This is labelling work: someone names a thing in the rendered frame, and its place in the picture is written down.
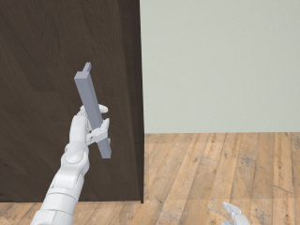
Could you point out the robot left forearm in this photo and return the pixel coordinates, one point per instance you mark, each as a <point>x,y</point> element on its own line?
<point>64,192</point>

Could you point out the handle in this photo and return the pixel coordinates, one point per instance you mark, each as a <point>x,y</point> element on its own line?
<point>90,102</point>

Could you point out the right robot hand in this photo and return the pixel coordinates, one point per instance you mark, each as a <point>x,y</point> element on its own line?
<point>236,215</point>

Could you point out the left robot hand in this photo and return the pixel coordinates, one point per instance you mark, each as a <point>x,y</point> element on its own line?
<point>80,127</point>

